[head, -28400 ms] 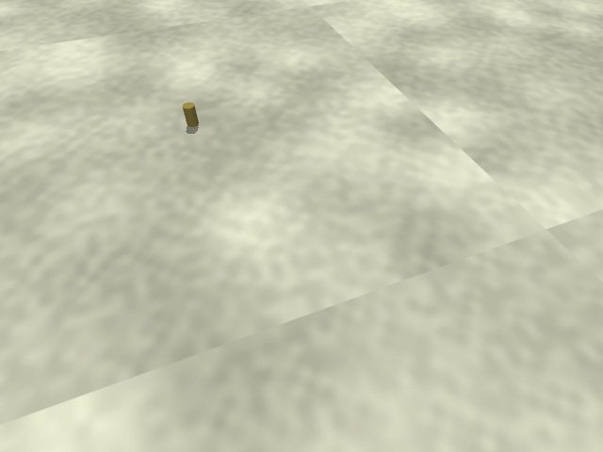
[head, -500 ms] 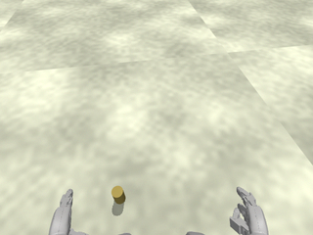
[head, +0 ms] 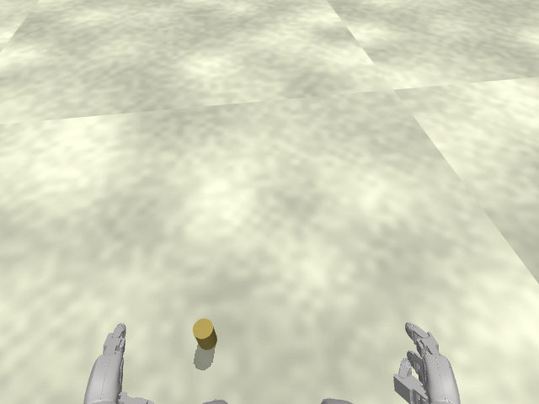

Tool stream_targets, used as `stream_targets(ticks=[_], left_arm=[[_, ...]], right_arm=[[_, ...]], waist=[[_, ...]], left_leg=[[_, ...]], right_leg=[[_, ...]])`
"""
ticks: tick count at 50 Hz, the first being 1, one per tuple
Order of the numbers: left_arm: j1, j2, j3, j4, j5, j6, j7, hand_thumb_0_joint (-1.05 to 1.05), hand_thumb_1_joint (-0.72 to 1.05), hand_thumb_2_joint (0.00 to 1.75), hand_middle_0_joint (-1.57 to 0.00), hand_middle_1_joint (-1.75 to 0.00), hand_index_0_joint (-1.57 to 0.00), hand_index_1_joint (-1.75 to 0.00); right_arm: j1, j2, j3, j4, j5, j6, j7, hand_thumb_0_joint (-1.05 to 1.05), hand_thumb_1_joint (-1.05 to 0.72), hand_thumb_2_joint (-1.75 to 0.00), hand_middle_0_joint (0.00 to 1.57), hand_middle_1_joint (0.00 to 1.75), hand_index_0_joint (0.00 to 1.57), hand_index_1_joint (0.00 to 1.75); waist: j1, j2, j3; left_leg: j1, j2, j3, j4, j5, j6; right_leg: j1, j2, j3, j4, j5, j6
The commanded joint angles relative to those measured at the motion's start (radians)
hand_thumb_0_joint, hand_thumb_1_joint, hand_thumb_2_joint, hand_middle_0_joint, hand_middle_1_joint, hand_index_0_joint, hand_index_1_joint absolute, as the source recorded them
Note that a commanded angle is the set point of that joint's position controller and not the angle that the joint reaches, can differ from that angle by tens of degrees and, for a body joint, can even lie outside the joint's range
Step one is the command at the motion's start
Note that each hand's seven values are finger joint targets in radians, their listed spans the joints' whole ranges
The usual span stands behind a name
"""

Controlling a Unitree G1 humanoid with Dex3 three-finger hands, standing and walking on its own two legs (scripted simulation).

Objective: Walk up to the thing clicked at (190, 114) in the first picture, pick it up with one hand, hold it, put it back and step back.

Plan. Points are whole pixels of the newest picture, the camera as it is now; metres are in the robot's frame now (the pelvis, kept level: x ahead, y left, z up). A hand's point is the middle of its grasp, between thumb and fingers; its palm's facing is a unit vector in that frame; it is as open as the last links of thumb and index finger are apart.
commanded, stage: home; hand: left
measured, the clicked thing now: (205, 334) +0.44 +0.21 -0.66
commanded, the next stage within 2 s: stand in 0.18 s
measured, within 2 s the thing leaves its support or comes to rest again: neither
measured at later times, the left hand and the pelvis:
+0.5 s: hand (147, 382) +0.17 +0.18 -0.06, palm faces +0.10 -0.95 -0.28, open 15.2 cm; pelvis +0.00 +0.00 +0.00, yaw +0 degrees
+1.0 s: hand out of the picture +0.10 +0.25 -0.12, palm faces -0.03 -0.94 -0.35, open 7.5 cm; pelvis +0.00 +0.01 +0.03, yaw +0 degrees
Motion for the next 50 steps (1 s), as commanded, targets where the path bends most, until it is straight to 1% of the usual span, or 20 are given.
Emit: stream_targets(ticks=[1, 4, 5, 14, 16, 17, 21, 23, 25, 27, 32, 33, 34, 35, 36, 38, 39, 44, 47, 50], left_arm=[[-0.020, 0.102, 0.058, -0.195, 0.007, -0.054, 0.011, 0.00, -0.58, 0.04, -0.05, -0.05, -0.05, -0.05], [-0.033, 0.094, 0.046, -0.183, 0.008, -0.052, 0.010, 0.00, -0.57, 0.04, -0.05, -0.05, -0.05, -0.05], [-0.035, 0.100, 0.054, -0.204, 0.006, -0.054, 0.011, 0.00, -0.57, 0.04, -0.05, -0.05, -0.05, -0.05], [-0.032, 0.096, 0.048, -0.173, 0.007, -0.049, 0.011, 0.00, -0.57, 0.04, -0.05, -0.05, -0.05, -0.05], [-0.035, 0.098, 0.052, -0.184, 0.007, -0.050, 0.010, 0.00, -0.41, 0.20, -0.20, -0.21, -0.20, -0.21], [-0.026, 0.094, 0.050, -0.192, 0.009, -0.050, 0.009, 0.00, -0.33, 0.28, -0.20, -0.29, -0.20, -0.29], [-0.022, 0.095, 0.049, -0.189, 0.008, -0.049, 0.011, 0.00, -0.01, 0.60, -0.20, -0.30, -0.20, -0.30], [-0.053, 0.096, 0.048, -0.203, 0.006, -0.050, 0.010, 0.00, 0.15, 0.76, -0.20, -0.30, -0.20, -0.30], [-0.026, 0.099, 0.052, -0.176, 0.009, -0.047, 0.010, 0.00, 0.31, 0.90, -0.20, -0.30, -0.20, -0.30], [-0.041, 0.108, 0.058, -0.216, 0.007, -0.052, 0.011, 0.00, 0.47, 0.90, -0.20, -0.30, -0.20, -0.30], [-0.022, 0.097, 0.054, -0.193, 0.006, -0.049, 0.009, 0.00, 0.87, 0.90, -0.20, -0.30, -0.20, -0.30], [-0.033, 0.107, 0.055, -0.203, 0.006, -0.049, 0.010, 0.00, 0.90, 0.90, -0.20, -0.30, -0.20, -0.30], [-0.200, 0.245, 0.100, 0.148, 0.096, -0.169, -0.040, 0.00, 0.90, 0.90, -0.20, -0.30, -0.20, -0.30], [-0.148, 0.251, 0.104, 0.243, 0.111, -0.215, -0.068, 0.00, 0.90, 0.90, -0.20, -0.30, -0.20, -0.30], [-0.157, 0.265, 0.095, 0.275, 0.102, -0.247, -0.085, 0.00, 0.90, 0.90, -0.20, -0.30, -0.20, -0.30], [-0.184, 0.267, 0.085, 0.362, 0.077, -0.281, -0.102, 0.00, 0.90, 0.90, -0.20, -0.30, -0.20, -0.30], [-0.198, 0.263, 0.081, 0.407, 0.068, -0.288, -0.109, 0.00, 0.90, 0.90, -0.20, -0.30, -0.20, -0.30], [-0.253, 0.273, 0.076, 0.593, 0.055, -0.304, -0.108, 0.00, 0.90, 0.90, -0.20, -0.30, -0.20, -0.30], [-0.254, 0.275, 0.072, 0.685, 0.048, -0.311, -0.105, 0.00, 0.90, 0.90, -0.20, -0.30, -0.20, -0.30], [-0.266, 0.293, 0.071, 0.764, 0.044, -0.314, -0.100, 0.00, 0.90, 0.90, -0.20, -0.30, -0.20, -0.30]], right_arm=[[-0.069, -0.108, -0.050, -0.157, -0.008, -0.054, -0.013, 0.00, -0.90, -0.90, 0.20, 0.30, 0.20, 0.30], [-0.073, -0.112, -0.050, -0.159, -0.006, -0.053, -0.011, 0.00, -0.90, -0.90, 0.20, 0.30, 0.20, 0.30], [-0.072, -0.110, -0.051, -0.163, -0.005, -0.053, -0.012, 0.00, -0.90, -0.90, 0.20, 0.30, 0.20, 0.30], [-0.068, -0.112, -0.051, -0.155, -0.008, -0.052, -0.010, 0.00, -0.90, -0.90, 0.20, 0.30, 0.20, 0.30], [-0.071, -0.111, -0.050, -0.158, -0.008, -0.051, -0.010, 0.00, -0.90, -0.90, 0.20, 0.30, 0.20, 0.30], [-0.071, -0.111, -0.052, -0.162, -0.007, -0.053, -0.010, 0.00, -0.90, -0.90, 0.20, 0.30, 0.20, 0.30], [-0.067, -0.113, -0.051, -0.159, -0.006, -0.054, -0.011, 0.00, -0.90, -0.90, 0.20, 0.30, 0.20, 0.30], [-0.071, -0.113, -0.049, -0.158, -0.007, -0.057, -0.009, 0.00, -0.90, -0.90, 0.20, 0.30, 0.20, 0.30], [-0.071, -0.114, -0.050, -0.158, -0.008, -0.057, -0.010, 0.00, -0.90, -0.90, 0.20, 0.30, 0.20, 0.30], [-0.071, -0.112, -0.049, -0.166, -0.006, -0.058, -0.009, 0.00, -0.90, -0.90, 0.20, 0.30, 0.20, 0.30], [-0.072, -0.109, -0.048, -0.165, -0.006, -0.058, -0.010, 0.00, -0.90, -0.90, 0.20, 0.30, 0.20, 0.30], [-0.073, -0.111, -0.049, -0.164, -0.007, -0.057, -0.010, 0.00, -0.90, -0.90, 0.20, 0.30, 0.20, 0.30], [-0.119, -0.265, -0.097, 0.045, -0.118, 0.017, 0.050, 0.00, -0.90, -0.90, 0.20, 0.30, 0.20, 0.30], [-0.110, -0.268, -0.110, 0.091, -0.127, 0.047, 0.085, 0.00, -0.90, -0.90, 0.20, 0.30, 0.20, 0.30], [-0.109, -0.261, -0.114, 0.084, -0.121, 0.064, 0.103, 0.00, -0.90, -0.90, 0.20, 0.30, 0.20, 0.30], [-0.099, -0.243, -0.110, 0.121, -0.084, 0.069, 0.135, 0.00, -0.90, -0.90, 0.20, 0.30, 0.20, 0.30], [-0.103, -0.239, -0.111, 0.135, -0.070, 0.071, 0.149, 0.00, -0.90, -0.90, 0.20, 0.30, 0.20, 0.30], [-0.129, -0.245, -0.115, 0.217, -0.069, 0.084, 0.166, 0.00, -0.90, -0.90, 0.20, 0.30, 0.20, 0.30], [-0.124, -0.258, -0.114, 0.264, -0.063, 0.089, 0.166, 0.00, -0.90, -0.90, 0.20, 0.30, 0.20, 0.30], [-0.113, -0.264, -0.113, 0.313, -0.055, 0.097, 0.162, 0.00, -0.90, -0.90, 0.20, 0.30, 0.20, 0.30]], waist=[[0.007, 0.002, -0.103], [-0.004, 0.004, -0.070], [0.001, 0.015, -0.098], [-0.002, -0.015, -0.072], [0.003, 0.005, -0.079], [0.003, 0.008, -0.090], [0.001, -0.009, -0.085], [0.000, 0.016, -0.077], [0.001, -0.005, -0.068], [0.009, 0.007, -0.083], [0.006, -0.009, -0.078], [0.006, -0.011, -0.093], [0.029, -0.076, 0.077], [0.045, -0.117, 0.013], [0.026, -0.089, 0.015], [0.029, -0.042, -0.028], [0.034, -0.067, -0.013], [0.040, -0.020, 0.029], [0.042, -0.001, 0.033], [0.033, -0.039, 0.037]], left_leg=[[0.052, -0.042, 0.032, -0.157, 0.213, 0.020], [0.052, -0.036, 0.028, -0.170, 0.200, 0.017], [0.058, -0.038, 0.027, -0.165, 0.214, 0.017], [0.048, -0.037, 0.028, -0.159, 0.230, 0.020], [0.051, -0.038, 0.028, -0.168, 0.208, 0.017], [0.064, -0.033, 0.025, -0.172, 0.217, 0.015], [0.060, -0.035, 0.029, -0.164, 0.226, 0.018], [0.054, -0.033, 0.023, -0.175, 0.200, 0.015], [0.046, -0.035, 0.024, -0.173, 0.185, 0.017], [0.047, -0.038, 0.027, -0.172, 0.177, 0.018], [0.038, -0.039, 0.030, -0.159, 0.189, 0.020], [0.040, -0.041, 0.030, -0.159, 0.193, 0.022], [0.086, 0.007, -0.039, -0.218, 0.293, 0.059], [0.124, 0.007, -0.005, -0.185, 0.296, 0.082], [0.127, -0.005, -0.020, -0.191, 0.268, 0.093], [0.192, -0.008, -0.019, -0.222, 0.277, 0.087], [0.199, -0.015, -0.015, -0.237, 0.245, 0.082], [0.234, 0.012, -0.056, -0.353, 0.230, 0.082], [0.269, 0.024, -0.062, -0.396, 0.315, 0.077], [0.324, 0.020, -0.046, -0.415, 0.355, 0.066]], right_leg=[[0.080, 0.035, -0.016, -0.140, 0.181, -0.017], [0.060, 0.040, -0.022, -0.136, 0.163, -0.019], [0.073, 0.038, -0.020, -0.137, 0.177, -0.020], [0.069, 0.037, -0.023, -0.139, 0.194, -0.016], [0.067, 0.039, -0.022, -0.138, 0.168, -0.018], [0.067, 0.042, -0.025, -0.133, 0.173, -0.021], [0.070, 0.038, -0.020, -0.137, 0.187, -0.019], [0.062, 0.041, -0.025, -0.132, 0.161, -0.021], [0.055, 0.041, -0.026, -0.139, 0.146, -0.019], [0.060, 0.038, -0.021, -0.142, 0.141, -0.020], [0.065, 0.035, -0.019, -0.143, 0.155, -0.017], [0.070, 0.035, -0.019, -0.145, 0.160, -0.016], [0.133, -0.043, 0.077, -0.157, 0.188, -0.079], [0.162, -0.064, 0.103, -0.181, 0.223, -0.102], [0.155, -0.068, 0.128, -0.196, 0.223, -0.110], [0.204, -0.082, 0.135, -0.194, 0.262, -0.105], [0.204, -0.084, 0.132, -0.223, 0.231, -0.100], [0.240, -0.070, 0.095, -0.266, 0.209, -0.066], [0.305, -0.074, 0.087, -0.297, 0.288, -0.057], [0.342, -0.093, 0.100, -0.355, 0.344, -0.058]])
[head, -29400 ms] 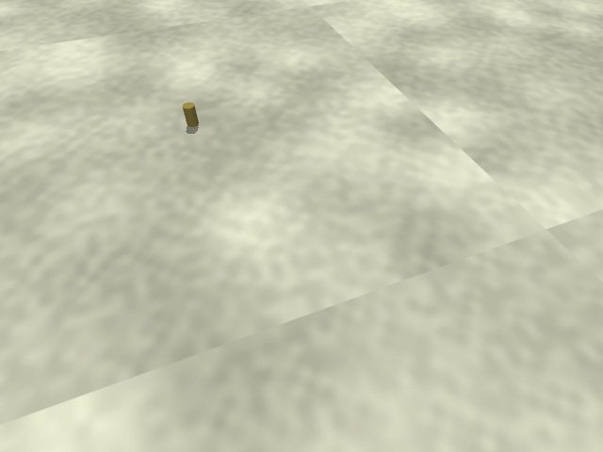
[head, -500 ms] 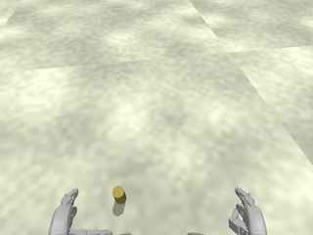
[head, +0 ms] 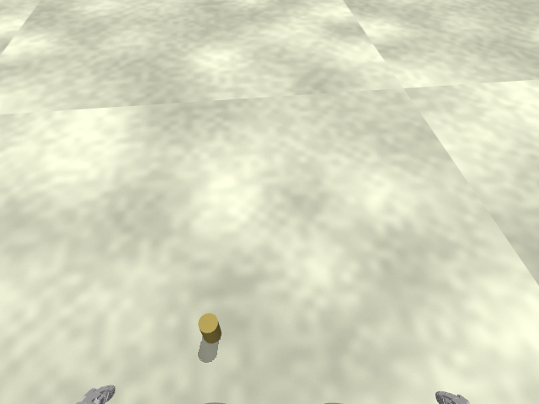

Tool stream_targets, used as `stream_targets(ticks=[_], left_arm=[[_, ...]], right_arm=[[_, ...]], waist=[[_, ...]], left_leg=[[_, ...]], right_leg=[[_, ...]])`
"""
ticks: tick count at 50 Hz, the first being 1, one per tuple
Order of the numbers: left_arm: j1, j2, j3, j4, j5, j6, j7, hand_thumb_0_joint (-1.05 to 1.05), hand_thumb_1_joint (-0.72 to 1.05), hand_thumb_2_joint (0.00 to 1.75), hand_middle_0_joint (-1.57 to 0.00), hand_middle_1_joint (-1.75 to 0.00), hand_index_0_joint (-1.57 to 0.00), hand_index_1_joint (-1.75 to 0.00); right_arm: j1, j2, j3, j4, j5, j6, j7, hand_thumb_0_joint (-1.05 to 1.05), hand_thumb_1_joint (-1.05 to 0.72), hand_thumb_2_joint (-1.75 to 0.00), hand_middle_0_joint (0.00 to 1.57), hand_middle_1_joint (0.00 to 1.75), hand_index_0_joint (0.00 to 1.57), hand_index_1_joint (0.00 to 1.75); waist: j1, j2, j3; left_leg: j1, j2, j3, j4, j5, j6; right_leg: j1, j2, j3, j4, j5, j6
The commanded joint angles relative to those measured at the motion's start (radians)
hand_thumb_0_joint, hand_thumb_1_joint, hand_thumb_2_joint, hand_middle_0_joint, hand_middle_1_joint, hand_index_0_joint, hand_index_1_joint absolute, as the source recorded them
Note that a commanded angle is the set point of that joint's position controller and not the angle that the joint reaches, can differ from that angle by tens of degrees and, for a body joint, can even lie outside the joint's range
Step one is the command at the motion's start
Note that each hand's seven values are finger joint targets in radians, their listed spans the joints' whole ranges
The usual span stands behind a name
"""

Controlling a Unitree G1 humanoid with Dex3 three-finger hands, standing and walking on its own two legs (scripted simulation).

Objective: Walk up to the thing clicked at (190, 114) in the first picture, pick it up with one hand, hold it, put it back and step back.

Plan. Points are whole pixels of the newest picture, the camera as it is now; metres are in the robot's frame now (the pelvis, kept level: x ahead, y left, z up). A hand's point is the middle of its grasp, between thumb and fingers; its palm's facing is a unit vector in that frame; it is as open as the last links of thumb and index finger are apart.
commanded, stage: stand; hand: left
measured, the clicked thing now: (210, 328) +0.43 +0.20 -0.69
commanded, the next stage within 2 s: step back in 1.80 s
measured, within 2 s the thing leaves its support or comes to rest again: neither
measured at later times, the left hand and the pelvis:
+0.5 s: hand out of the picture +0.05 +0.25 -0.13, palm faces -0.01 -0.93 -0.36, open 7.4 cm; pelvis -0.01 +0.00 +0.03, yaw +0 degrees
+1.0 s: hand out of the picture +0.05 +0.24 -0.13, palm faces -0.03 -0.94 -0.34, open 7.4 cm; pelvis -0.01 -0.01 +0.03, yaw +0 degrees
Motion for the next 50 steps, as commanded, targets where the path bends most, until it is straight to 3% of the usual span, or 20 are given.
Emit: stream_targets(ticks=[1, 2, 12, 17, 19, 22, 28, 31, 45, 50], left_arm=[[-0.049, 0.170, 0.042, 0.001, -0.010, -0.050, 0.016, 0.00, 0.90, 0.90, -0.20, -0.30, -0.20, -0.30], [-0.053, 0.165, 0.038, 0.022, -0.013, -0.049, 0.017, 0.00, 0.90, 0.90, -0.20, -0.30, -0.20, -0.30], [-0.077, 0.185, 0.020, 0.204, -0.020, -0.033, 0.016, 0.00, 0.90, 0.90, -0.20, -0.30, -0.20, -0.30], [-0.114, 0.189, 0.019, 0.249, -0.020, -0.033, 0.012, 0.00, 0.90, 0.90, -0.20, -0.30, -0.20, -0.30], [-0.112, 0.195, 0.019, 0.267, -0.020, -0.031, 0.010, 0.00, 0.90, 0.90, -0.20, -0.30, -0.20, -0.30], [-0.127, 0.199, 0.019, 0.280, -0.020, -0.034, 0.009, 0.00, 0.90, 0.90, -0.20, -0.30, -0.20, -0.30], [-0.142, 0.206, 0.021, 0.293, -0.021, -0.040, 0.009, 0.00, 0.90, 0.90, -0.20, -0.30, -0.20, -0.30], [-0.148, 0.206, 0.019, 0.299, -0.021, -0.040, 0.008, 0.00, 0.90, 0.90, -0.20, -0.30, -0.20, -0.30], [-0.146, 0.211, 0.020, 0.308, -0.026, -0.040, 0.001, 0.00, 0.90, 0.90, -0.20, -0.30, -0.20, -0.30], [-0.152, 0.216, 0.023, 0.305, -0.028, -0.042, 0.000, 0.00, 0.90, 0.90, -0.20, -0.30, -0.20, -0.30]], right_arm=[[-0.031, -0.148, -0.032, -0.031, 0.008, -0.026, -0.011, 0.00, -0.90, -0.90, 0.20, 0.30, 0.20, 0.30], [-0.036, -0.153, -0.030, -0.017, 0.011, -0.024, -0.012, 0.00, -0.90, -0.90, 0.20, 0.30, 0.20, 0.30], [-0.061, -0.183, -0.013, 0.109, 0.023, -0.014, -0.017, 0.00, -0.90, -0.90, 0.20, 0.30, 0.20, 0.30], [-0.080, -0.184, -0.010, 0.147, 0.023, -0.013, -0.016, 0.00, -0.90, -0.90, 0.20, 0.30, 0.20, 0.30], [-0.077, -0.184, -0.009, 0.162, 0.024, -0.012, -0.015, 0.00, -0.90, -0.90, 0.20, 0.30, 0.20, 0.30], [-0.085, -0.188, -0.011, 0.173, 0.025, -0.011, -0.011, 0.00, -0.90, -0.90, 0.20, 0.30, 0.20, 0.30], [-0.109, -0.186, -0.007, 0.188, 0.027, -0.012, -0.008, 0.00, -0.90, -0.90, 0.20, 0.30, 0.20, 0.30], [-0.110, -0.191, -0.008, 0.193, 0.028, -0.007, -0.006, 0.00, -0.90, -0.90, 0.20, 0.30, 0.20, 0.30], [-0.114, -0.208, -0.001, 0.200, 0.031, -0.007, -0.003, 0.00, -0.90, -0.90, 0.20, 0.30, 0.20, 0.30], [-0.104, -0.209, 0.002, 0.204, 0.032, -0.010, -0.004, 0.00, -0.90, -0.90, 0.20, 0.30, 0.20, 0.30]], waist=[[0.001, 0.002, -0.104], [0.002, 0.017, -0.100], [0.008, 0.024, -0.030], [0.007, 0.015, -0.015], [0.005, 0.019, 0.007], [0.003, -0.001, 0.012], [0.004, 0.004, -0.008], [0.002, -0.008, 0.002], [0.000, 0.012, -0.008], [-0.004, 0.008, -0.030]], left_leg=[[0.091, 0.060, -0.080, -0.193, 0.305, 0.044], [0.099, 0.064, -0.080, -0.205, 0.333, 0.044], [0.170, 0.087, -0.094, -0.374, 0.307, 0.024], [0.182, 0.090, -0.091, -0.416, 0.277, 0.018], [0.173, 0.086, -0.094, -0.441, 0.216, 0.014], [0.175, 0.088, -0.094, -0.451, 0.195, 0.013], [0.197, 0.092, -0.088, -0.448, 0.247, 0.014], [0.193, 0.094, -0.084, -0.447, 0.206, 0.014], [0.190, 0.099, -0.075, -0.446, 0.197, 0.014], [0.198, 0.104, -0.072, -0.445, 0.246, 0.014]], right_leg=[[0.127, -0.066, 0.078, -0.172, 0.306, -0.072], [0.143, -0.064, 0.071, -0.190, 0.333, -0.067], [0.221, -0.067, 0.062, -0.323, 0.257, -0.041], [0.226, -0.072, 0.062, -0.360, 0.244, -0.038], [0.222, -0.069, 0.064, -0.374, 0.214, -0.035], [0.219, -0.072, 0.067, -0.393, 0.184, -0.033], [0.230, -0.081, 0.073, -0.412, 0.231, -0.032], [0.216, -0.079, 0.077, -0.428, 0.171, -0.030], [0.219, -0.079, 0.086, -0.437, 0.189, -0.033], [0.244, -0.085, 0.090, -0.431, 0.261, -0.037]])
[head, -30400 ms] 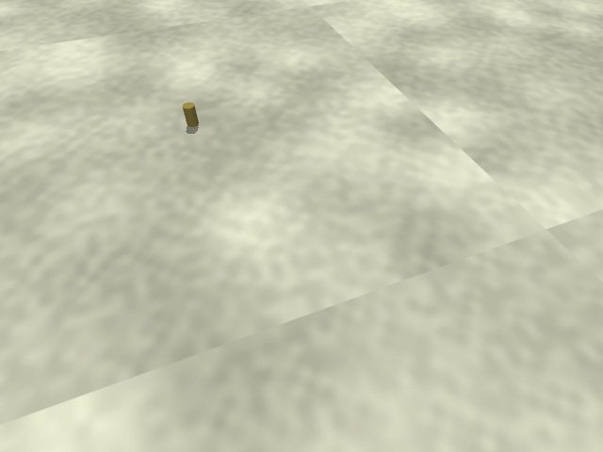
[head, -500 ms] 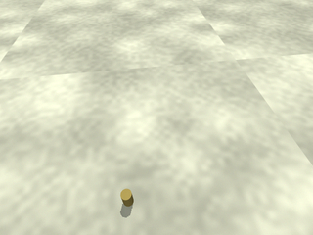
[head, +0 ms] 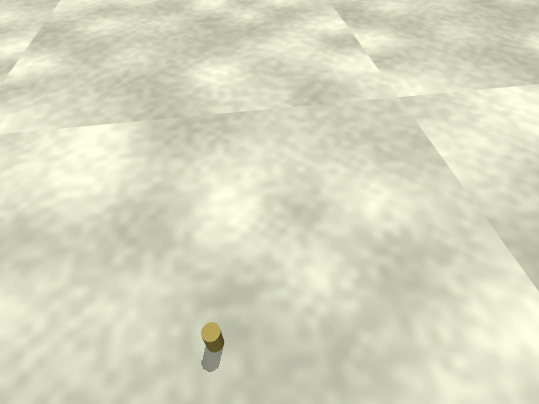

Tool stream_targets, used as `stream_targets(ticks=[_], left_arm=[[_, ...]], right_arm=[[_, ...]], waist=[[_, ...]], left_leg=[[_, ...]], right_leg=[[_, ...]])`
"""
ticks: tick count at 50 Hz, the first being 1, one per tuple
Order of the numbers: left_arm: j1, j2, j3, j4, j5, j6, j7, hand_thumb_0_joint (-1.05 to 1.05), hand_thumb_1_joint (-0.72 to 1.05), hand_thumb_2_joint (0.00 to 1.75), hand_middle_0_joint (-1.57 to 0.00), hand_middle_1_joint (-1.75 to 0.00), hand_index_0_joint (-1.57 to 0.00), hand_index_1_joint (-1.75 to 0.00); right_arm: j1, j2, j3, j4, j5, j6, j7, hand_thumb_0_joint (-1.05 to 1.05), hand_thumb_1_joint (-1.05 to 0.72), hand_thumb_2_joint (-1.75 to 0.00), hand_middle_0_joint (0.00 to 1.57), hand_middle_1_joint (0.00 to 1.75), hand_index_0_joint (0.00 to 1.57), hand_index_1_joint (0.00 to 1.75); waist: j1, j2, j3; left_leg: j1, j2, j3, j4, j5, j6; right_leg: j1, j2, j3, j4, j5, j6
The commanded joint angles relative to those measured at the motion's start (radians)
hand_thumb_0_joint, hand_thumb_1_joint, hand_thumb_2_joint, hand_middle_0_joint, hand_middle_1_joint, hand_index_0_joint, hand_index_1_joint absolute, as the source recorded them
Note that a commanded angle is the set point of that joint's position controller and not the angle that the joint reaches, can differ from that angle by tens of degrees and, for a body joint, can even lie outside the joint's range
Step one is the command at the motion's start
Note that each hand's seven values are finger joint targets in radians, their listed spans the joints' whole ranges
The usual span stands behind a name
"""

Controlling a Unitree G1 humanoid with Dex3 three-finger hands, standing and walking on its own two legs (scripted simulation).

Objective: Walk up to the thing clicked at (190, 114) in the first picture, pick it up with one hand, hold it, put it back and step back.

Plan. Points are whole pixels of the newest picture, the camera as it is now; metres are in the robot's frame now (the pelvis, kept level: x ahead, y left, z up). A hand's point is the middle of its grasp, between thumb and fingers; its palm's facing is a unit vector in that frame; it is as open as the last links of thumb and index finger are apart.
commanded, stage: stand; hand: left
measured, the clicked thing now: (213, 337) +0.43 +0.21 -0.72
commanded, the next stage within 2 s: step back in 0.80 s
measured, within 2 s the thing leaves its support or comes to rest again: neither
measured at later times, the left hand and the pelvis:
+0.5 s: hand out of the picture +0.09 +0.25 -0.16, palm faces -0.02 -0.94 -0.34, open 7.4 cm; pelvis +0.01 +0.00 +0.00, yaw +0 degrees
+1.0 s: hand out of the picture +0.09 +0.27 -0.16, palm faces -0.02 -0.92 -0.38, open 7.4 cm; pelvis -0.02 +0.01 -0.01, yaw +0 degrees
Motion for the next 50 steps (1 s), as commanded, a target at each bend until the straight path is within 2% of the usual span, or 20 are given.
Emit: stream_targets(ticks=[1, 8, 16, 18, 29, 33, 39, 40, 41, 44, 46, 47, 48, 49, 50], left_arm=[[-0.039, 0.218, 0.037, -0.057, -0.006, -0.021, 0.012, 0.00, 0.90, 0.90, -0.20, -0.30, -0.20, -0.30], [-0.042, 0.213, 0.036, -0.064, -0.007, -0.023, 0.012, 0.00, 0.90, 0.90, -0.20, -0.30, -0.20, -0.30], [-0.049, 0.212, 0.036, -0.062, -0.008, -0.019, 0.010, 0.00, 0.90, 0.90, -0.20, -0.30, -0.20, -0.30], [-0.045, 0.212, 0.037, -0.063, -0.008, -0.019, 0.009, 0.00, 0.90, 0.90, -0.20, -0.30, -0.20, -0.30], [-0.049, 0.219, 0.039, -0.077, -0.009, -0.021, 0.008, 0.00, 0.90, 0.90, -0.20, -0.30, -0.20, -0.30], [-0.047, 0.216, 0.038, -0.078, -0.009, -0.019, 0.007, 0.00, 0.90, 0.90, -0.20, -0.30, -0.20, -0.30], [-0.045, 0.223, 0.040, -0.080, -0.011, -0.020, 0.006, 0.00, 0.90, 0.90, -0.20, -0.30, -0.20, -0.30], [-0.039, 0.295, 0.080, -0.119, -0.029, -0.012, 0.010, 0.00, 0.90, 0.90, -0.20, -0.30, -0.20, -0.30], [-0.029, 0.292, 0.083, -0.129, -0.034, -0.007, 0.014, 0.00, 0.90, 0.90, -0.20, -0.30, -0.20, -0.30], [-0.028, 0.282, 0.092, -0.187, -0.030, 0.001, 0.016, 0.00, 0.90, 0.90, -0.20, -0.30, -0.20, -0.30], [-0.032, 0.298, 0.097, -0.219, -0.023, 0.006, 0.015, 0.00, 0.90, 0.90, -0.20, -0.30, -0.20, -0.30], [-0.042, 0.314, 0.102, -0.231, -0.020, 0.011, 0.017, 0.00, 0.90, 0.90, -0.20, -0.30, -0.20, -0.30], [-0.058, 0.330, 0.107, -0.255, -0.015, 0.013, 0.018, 0.00, 0.90, 0.90, -0.20, -0.30, -0.20, -0.30], [-0.083, 0.344, 0.110, -0.277, -0.005, 0.016, 0.021, 0.00, 0.90, 0.90, -0.20, -0.30, -0.20, -0.30], [-0.101, 0.347, 0.113, -0.298, 0.004, 0.017, 0.021, 0.00, 0.90, 0.90, -0.20, -0.30, -0.20, -0.30]], right_arm=[[-0.033, -0.191, -0.029, -0.056, -0.001, -0.021, -0.014, 0.00, -0.90, -0.90, 0.20, 0.30, 0.20, 0.30], [-0.039, -0.202, -0.028, -0.057, 0.001, -0.026, -0.017, 0.00, -0.90, -0.90, 0.20, 0.30, 0.20, 0.30], [-0.041, -0.197, -0.027, -0.056, 0.002, -0.023, -0.015, 0.00, -0.90, -0.90, 0.20, 0.30, 0.20, 0.30], [-0.045, -0.207, -0.030, -0.058, 0.003, -0.024, -0.015, 0.00, -0.90, -0.90, 0.20, 0.30, 0.20, 0.30], [-0.048, -0.206, -0.029, -0.064, 0.003, -0.030, -0.016, 0.00, -0.90, -0.90, 0.20, 0.30, 0.20, 0.30], [-0.056, -0.206, -0.029, -0.064, 0.002, -0.027, -0.014, 0.00, -0.90, -0.90, 0.20, 0.30, 0.20, 0.30], [-0.052, -0.207, -0.029, -0.061, 0.004, -0.027, -0.012, 0.00, -0.90, -0.90, 0.20, 0.30, 0.20, 0.30], [-0.082, -0.265, -0.054, -0.085, 0.008, -0.007, -0.007, 0.00, -0.90, -0.90, 0.20, 0.30, 0.20, 0.30], [-0.068, -0.245, -0.053, -0.099, 0.017, 0.001, -0.007, 0.00, -0.90, -0.90, 0.20, 0.30, 0.20, 0.30], [-0.039, -0.243, -0.066, -0.134, 0.021, 0.013, -0.003, 0.00, -0.90, -0.90, 0.20, 0.30, 0.20, 0.30], [-0.044, -0.241, -0.073, -0.159, 0.021, 0.023, -0.001, 0.00, -0.90, -0.90, 0.20, 0.30, 0.20, 0.30], [-0.036, -0.231, -0.074, -0.164, 0.019, 0.029, -0.001, 0.00, -0.90, -0.90, 0.20, 0.30, 0.20, 0.30], [-0.016, -0.221, -0.075, -0.174, 0.019, 0.036, 0.002, 0.00, -0.90, -0.90, 0.20, 0.30, 0.20, 0.30], [0.009, -0.218, -0.081, -0.181, 0.014, 0.044, 0.005, 0.00, -0.90, -0.90, 0.20, 0.30, 0.20, 0.30], [0.040, -0.216, -0.086, -0.188, 0.012, 0.052, 0.010, 0.00, -0.90, -0.90, 0.20, 0.30, 0.20, 0.30]], waist=[[0.004, -0.010, -0.048], [0.003, -0.005, -0.090], [0.001, -0.025, -0.050], [0.002, -0.012, -0.058], [-0.001, -0.022, -0.096], [0.002, -0.013, -0.066], [0.000, -0.010, -0.061], [0.000, -0.025, 0.022], [-0.004, -0.035, 0.007], [-0.014, -0.037, -0.116], [-0.011, -0.070, -0.157], [-0.007, -0.111, -0.151], [-0.009, -0.166, -0.143], [-0.019, -0.215, -0.134], [-0.025, -0.239, -0.126]], left_leg=[[-0.035, 0.095, -0.079, -0.078, 0.048, 0.023], [0.002, 0.109, -0.072, -0.060, 0.175, 0.026], [-0.010, 0.106, -0.075, -0.081, 0.100, 0.019], [-0.006, 0.109, -0.074, -0.076, 0.092, 0.024], [0.027, 0.118, -0.066, -0.065, 0.191, 0.026], [0.009, 0.114, -0.067, -0.077, 0.132, 0.022], [0.004, 0.111, -0.066, -0.081, 0.109, 0.021], [-0.062, 0.093, -0.081, 0.026, 0.246, 0.049], [-0.070, 0.086, -0.066, 0.059, 0.272, 0.051], [-0.071, 0.072, -0.057, 0.142, 0.262, 0.068], [-0.064, 0.034, -0.033, 0.251, 0.186, 0.067], [-0.083, 0.000, -0.022, 0.318, 0.124, 0.060], [-0.099, -0.040, -0.002, 0.410, -0.030, 0.050], [-0.114, -0.063, -0.007, 0.497, -0.220, 0.056], [-0.129, -0.061, -0.039, 0.580, -0.341, 0.066]], right_leg=[[0.019, -0.097, 0.090, -0.062, 0.052, -0.031], [0.055, -0.107, 0.087, -0.042, 0.199, -0.032], [0.022, -0.096, 0.083, -0.062, 0.100, -0.027], [0.028, -0.101, 0.089, -0.065, 0.109, -0.030], [0.050, -0.106, 0.089, -0.045, 0.211, -0.036], [0.026, -0.101, 0.088, -0.060, 0.141, -0.031], [0.025, -0.100, 0.092, -0.065, 0.133, -0.033], [-0.044, -0.092, 0.109, 0.024, 0.308, -0.044], [-0.048, -0.092, 0.107, 0.046, 0.343, -0.057], [-0.015, -0.106, 0.118, 0.104, 0.335, -0.100], [-0.053, -0.157, 0.168, 0.093, 0.333, -0.145], [-0.082, -0.198, 0.211, 0.073, 0.332, -0.182], [-0.112, -0.253, 0.256, 0.050, 0.334, -0.226], [-0.158, -0.305, 0.295, 0.036, 0.318, -0.270], [-0.195, -0.330, 0.299, 0.046, 0.296, -0.293]])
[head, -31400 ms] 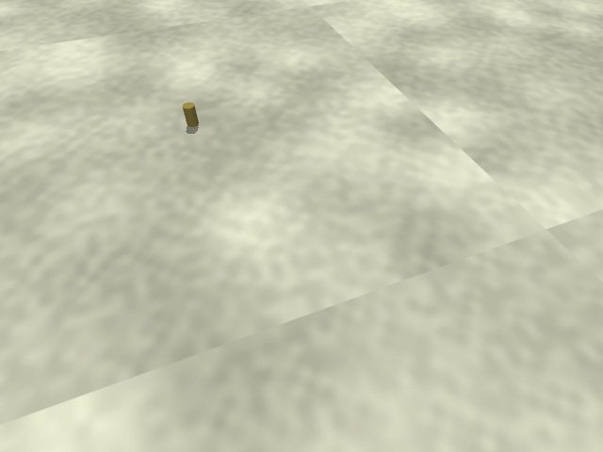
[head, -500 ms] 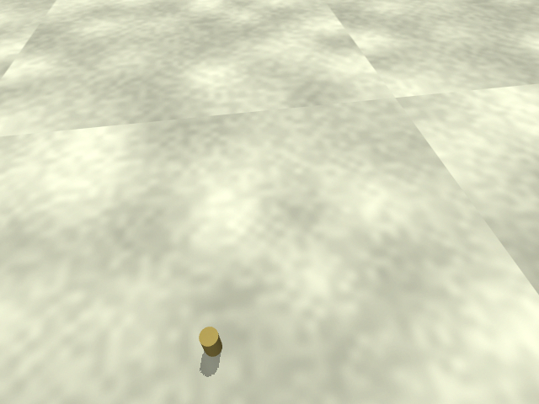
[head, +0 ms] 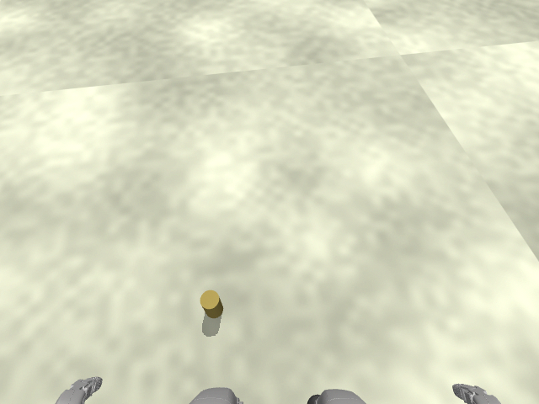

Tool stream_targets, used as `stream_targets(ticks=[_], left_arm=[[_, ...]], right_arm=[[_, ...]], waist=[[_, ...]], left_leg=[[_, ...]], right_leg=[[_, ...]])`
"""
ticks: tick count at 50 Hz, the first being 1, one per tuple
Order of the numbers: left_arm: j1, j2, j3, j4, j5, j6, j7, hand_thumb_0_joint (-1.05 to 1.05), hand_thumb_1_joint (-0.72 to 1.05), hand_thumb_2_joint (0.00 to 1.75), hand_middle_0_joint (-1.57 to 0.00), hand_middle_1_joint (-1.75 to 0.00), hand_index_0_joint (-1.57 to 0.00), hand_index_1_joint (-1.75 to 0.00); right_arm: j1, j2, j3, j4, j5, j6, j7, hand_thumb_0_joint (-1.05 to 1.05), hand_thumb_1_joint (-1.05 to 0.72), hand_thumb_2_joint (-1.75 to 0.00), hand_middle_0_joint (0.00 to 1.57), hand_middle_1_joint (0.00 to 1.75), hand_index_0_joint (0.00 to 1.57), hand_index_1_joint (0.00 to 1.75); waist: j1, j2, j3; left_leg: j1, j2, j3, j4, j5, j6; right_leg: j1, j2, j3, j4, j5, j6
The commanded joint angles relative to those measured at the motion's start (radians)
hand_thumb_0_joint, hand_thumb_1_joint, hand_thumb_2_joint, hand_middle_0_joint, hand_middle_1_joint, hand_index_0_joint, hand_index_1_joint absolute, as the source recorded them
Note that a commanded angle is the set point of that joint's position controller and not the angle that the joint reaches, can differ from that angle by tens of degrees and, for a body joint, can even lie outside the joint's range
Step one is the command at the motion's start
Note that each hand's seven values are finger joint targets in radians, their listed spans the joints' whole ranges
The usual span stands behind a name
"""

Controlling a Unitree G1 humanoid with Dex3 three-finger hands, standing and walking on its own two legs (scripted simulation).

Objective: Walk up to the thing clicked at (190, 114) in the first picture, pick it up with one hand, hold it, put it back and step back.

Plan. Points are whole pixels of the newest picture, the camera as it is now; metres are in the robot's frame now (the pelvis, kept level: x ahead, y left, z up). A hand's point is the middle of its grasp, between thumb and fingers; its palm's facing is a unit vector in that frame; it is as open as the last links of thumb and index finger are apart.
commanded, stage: step back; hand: left
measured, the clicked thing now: (212, 304) +0.45 +0.21 -0.71
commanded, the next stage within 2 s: none
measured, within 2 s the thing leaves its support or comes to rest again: neither
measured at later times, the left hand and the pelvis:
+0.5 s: hand out of the picture +0.04 +0.29 -0.17, palm faces -0.12 -0.92 -0.38, open 7.4 cm; pelvis -0.09 +0.03 -0.01, yaw -5 degrees
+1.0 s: hand out of the picture -0.08 +0.30 -0.16, palm faces -0.04 -0.93 -0.36, open 7.4 cm; pelvis -0.22 +0.04 -0.01, yaw -2 degrees
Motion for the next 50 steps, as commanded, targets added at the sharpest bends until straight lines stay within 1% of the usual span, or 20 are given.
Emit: stream_targets(ticks=[1, 4, 6, 7, 8, 12, 20, 25, 26, 27, 28, 29, 32, 39, 42, 43, 44, 45, 47, 50], left_arm=[[-0.092, 0.303, 0.068, -0.158, 0.025, -0.015, 0.022, 0.00, 0.90, 0.90, -0.20, -0.30, -0.20, -0.30], [-0.111, 0.251, 0.047, -0.189, 0.017, 0.000, 0.024, 0.00, 0.90, 0.90, -0.20, -0.30, -0.20, -0.30], [-0.064, 0.169, 0.038, -0.205, 0.002, 0.020, 0.028, 0.00, 0.90, 0.90, -0.20, -0.30, -0.20, -0.30], [-0.039, 0.181, 0.039, -0.206, 0.005, 0.025, 0.036, 0.00, 0.90, 0.90, -0.20, -0.30, -0.20, -0.30], [-0.040, 0.179, 0.039, -0.197, 0.009, 0.026, 0.045, 0.00, 0.90, 0.90, -0.20, -0.30, -0.20, -0.30], [0.059, 0.213, 0.056, -0.176, 0.005, 0.025, 0.037, 0.00, 0.90, 0.90, -0.20, -0.30, -0.20, -0.30], [0.027, 0.192, 0.071, -0.259, 0.011, 0.007, 0.021, 0.00, 0.90, 0.90, -0.20, -0.30, -0.20, -0.30], [0.178, 0.167, 0.077, -0.208, 0.020, -0.003, 0.010, 0.00, 0.90, 0.90, -0.20, -0.30, -0.20, -0.30], [0.188, 0.185, 0.083, -0.202, 0.031, -0.011, 0.012, 0.00, 0.90, 0.90, -0.20, -0.30, -0.20, -0.30], [0.181, 0.250, 0.100, -0.220, 0.042, -0.018, 0.014, 0.00, 0.90, 0.90, -0.20, -0.30, -0.20, -0.30], [0.134, 0.338, 0.115, -0.237, 0.022, -0.013, 0.008, 0.00, 0.90, 0.90, -0.20, -0.30, -0.20, -0.30], [0.088, 0.360, 0.117, -0.278, 0.036, -0.023, 0.011, 0.00, 0.90, 0.90, -0.20, -0.30, -0.20, -0.30], [-0.007, 0.241, 0.092, -0.307, 0.019, -0.018, 0.022, 0.00, 0.90, 0.90, -0.20, -0.30, -0.20, -0.30], [0.079, 0.233, 0.086, -0.333, 0.030, 0.003, 0.026, 0.00, 0.90, 0.90, -0.20, -0.30, -0.20, -0.30], [0.076, 0.230, 0.069, -0.343, 0.013, 0.021, 0.013, 0.00, 0.90, 0.90, -0.20, -0.30, -0.20, -0.30], [0.110, 0.190, 0.061, -0.350, 0.010, 0.026, 0.009, 0.00, 0.90, 0.90, -0.20, -0.30, -0.20, -0.30], [0.062, 0.190, 0.065, -0.363, 0.006, 0.021, 0.017, 0.00, 0.90, 0.90, -0.20, -0.30, -0.20, -0.30], [-0.015, 0.225, 0.085, -0.354, 0.023, 0.019, 0.031, 0.00, 0.90, 0.90, -0.20, -0.30, -0.20, -0.30], [0.050, 0.198, 0.081, -0.317, 0.001, 0.025, 0.027, 0.00, 0.90, 0.90, -0.20, -0.30, -0.20, -0.30], [0.137, 0.213, 0.095, -0.278, 0.010, 0.024, 0.018, 0.00, 0.90, 0.90, -0.20, -0.30, -0.20, -0.30]], right_arm=[[0.131, -0.162, -0.055, -0.082, -0.003, 0.013, 0.001, 0.00, -0.90, -0.90, 0.20, 0.30, 0.20, 0.30], [0.187, -0.176, -0.063, -0.082, -0.010, -0.008, -0.004, 0.00, -0.90, -0.90, 0.20, 0.30, 0.20, 0.30], [0.154, -0.290, -0.091, -0.108, -0.048, -0.027, -0.013, 0.00, -0.90, -0.90, 0.20, 0.30, 0.20, 0.30], [0.158, -0.311, -0.094, -0.123, -0.042, -0.031, -0.017, 0.00, -0.90, -0.90, 0.20, 0.30, 0.20, 0.30], [0.132, -0.329, -0.094, -0.145, -0.041, -0.030, -0.021, 0.00, -0.90, -0.90, 0.20, 0.30, 0.20, 0.30], [0.021, -0.232, -0.072, -0.207, -0.036, -0.039, -0.046, 0.00, -0.90, -0.90, 0.20, 0.30, 0.20, 0.30], [0.153, -0.241, -0.083, -0.236, -0.027, -0.041, -0.055, 0.00, -0.90, -0.90, 0.20, 0.30, 0.20, 0.30], [0.063, -0.252, -0.077, -0.269, -0.016, -0.025, -0.045, 0.00, -0.90, -0.90, 0.20, 0.30, 0.20, 0.30], [0.065, -0.229, -0.068, -0.267, -0.011, -0.022, -0.042, 0.00, -0.90, -0.90, 0.20, 0.30, 0.20, 0.30], [0.075, -0.189, -0.053, -0.274, -0.003, -0.020, -0.039, 0.00, -0.90, -0.90, 0.20, 0.30, 0.20, 0.30], [0.018, -0.160, -0.050, -0.286, 0.002, -0.015, -0.044, 0.00, -0.90, -0.90, 0.20, 0.30, 0.20, 0.30], [0.018, -0.185, -0.064, -0.271, -0.008, -0.006, -0.053, 0.00, -0.90, -0.90, 0.20, 0.30, 0.20, 0.30], [0.126, -0.187, -0.056, -0.220, 0.008, -0.009, -0.048, 0.00, -0.90, -0.90, 0.20, 0.30, 0.20, 0.30], [0.144, -0.168, -0.044, -0.243, -0.012, -0.026, -0.045, 0.00, -0.90, -0.90, 0.20, 0.30, 0.20, 0.30], [0.197, -0.168, -0.062, -0.221, -0.031, -0.044, -0.037, 0.00, -0.90, -0.90, 0.20, 0.30, 0.20, 0.30], [0.180, -0.236, -0.080, -0.238, -0.050, -0.048, -0.036, 0.00, -0.90, -0.90, 0.20, 0.30, 0.20, 0.30], [0.125, -0.349, -0.098, -0.265, -0.043, -0.046, -0.025, 0.00, -0.90, -0.90, 0.20, 0.30, 0.20, 0.30], [0.141, -0.361, -0.105, -0.265, -0.043, -0.050, -0.026, 0.00, -0.90, -0.90, 0.20, 0.30, 0.20, 0.30], [0.058, -0.265, -0.074, -0.262, -0.041, -0.054, -0.039, 0.00, -0.90, -0.90, 0.20, 0.30, 0.20, 0.30], [0.044, -0.237, -0.073, -0.283, -0.035, -0.054, -0.044, 0.00, -0.90, -0.90, 0.20, 0.30, 0.20, 0.30]], waist=[[-0.032, -0.252, -0.203], [-0.053, -0.137, -0.180], [-0.017, 0.196, -0.142], [-0.019, 0.129, -0.168], [-0.038, 0.173, -0.187], [0.038, 0.137, -0.169], [-0.042, 0.097, -0.199], [0.032, 0.104, -0.248], [0.036, 0.078, -0.243], [0.028, -0.082, -0.232], [0.051, -0.293, -0.158], [0.057, -0.283, -0.110], [-0.011, -0.133, -0.101], [0.036, -0.224, -0.189], [0.007, -0.149, -0.210], [0.018, 0.010, -0.212], [-0.006, 0.229, -0.178], [-0.064, 0.201, -0.151], [0.021, 0.046, -0.136], [0.039, 0.109, -0.135]], left_leg=[[0.057, -0.036, -0.058, 0.321, -0.260, 0.041], [0.060, 0.012, -0.039, -0.052, 0.130, 0.036], [0.148, 0.254, -0.402, -0.240, 0.580, 0.118], [0.145, 0.297, -0.368, -0.178, 0.786, 0.173], [0.128, 0.333, -0.440, -0.206, 0.754, 0.178], [0.175, 0.236, -0.275, -0.131, 0.652, 0.199], [0.285, 0.263, -0.247, -0.073, 0.683, 0.243], [0.123, 0.220, -0.189, -0.007, 0.429, 0.165], [0.022, 0.192, -0.169, 0.023, 0.341, 0.116], [-0.158, 0.101, -0.126, 0.128, 0.142, 0.047], [-0.194, -0.103, -0.018, 0.326, -0.235, -0.007], [-0.158, -0.097, -0.121, 0.545, -0.376, -0.019], [-0.172, -0.138, -0.162, 0.630, -0.239, -0.021], [-0.124, -0.043, -0.046, 0.120, -0.221, -0.025], [0.095, -0.031, -0.022, -0.221, 0.129, -0.001], [0.185, 0.139, -0.263, -0.238, 0.200, 0.054], [0.108, 0.353, -0.500, -0.280, 0.346, 0.204], [-0.004, 0.420, -0.583, -0.290, 0.398, 0.301], [0.047, 0.273, -0.323, -0.217, 0.480, 0.213], [0.071, 0.238, -0.252, -0.183, 0.488, 0.212]], right_leg=[[-0.080, -0.330, 0.269, -0.102, 0.362, -0.279], [-0.052, -0.165, 0.134, 0.104, 0.265, -0.138], [-0.257, 0.129, 0.102, 0.406, -0.348, -0.055], [-0.248, 0.136, 0.179, 0.528, -0.424, -0.053], [-0.254, 0.161, 0.245, 0.599, -0.450, -0.049], [-0.280, 0.136, 0.232, 0.744, -0.288, -0.030], [-0.228, 0.097, 0.150, 0.461, -0.306, 0.003], [0.045, 0.068, 0.042, 0.002, -0.064, -0.036], [0.135, 0.047, 0.079, -0.066, 0.048, -0.055], [0.207, -0.095, 0.319, -0.087, 0.144, -0.106], [0.043, -0.289, 0.534, -0.160, 0.241, -0.284], [-0.083, -0.374, 0.632, -0.170, 0.311, -0.363], [-0.033, -0.188, 0.315, -0.076, 0.412, -0.250], [0.199, -0.187, 0.282, 0.014, 0.441, -0.226], [0.074, -0.117, 0.226, 0.136, 0.317, -0.138], [-0.117, -0.032, 0.184, 0.228, 0.073, -0.080], [-0.218, 0.136, 0.071, 0.395, -0.358, -0.033], [-0.180, 0.129, 0.194, 0.597, -0.456, -0.024], [-0.236, 0.159, 0.262, 0.732, -0.341, -0.044], [-0.232, 0.151, 0.231, 0.804, -0.273, -0.015]])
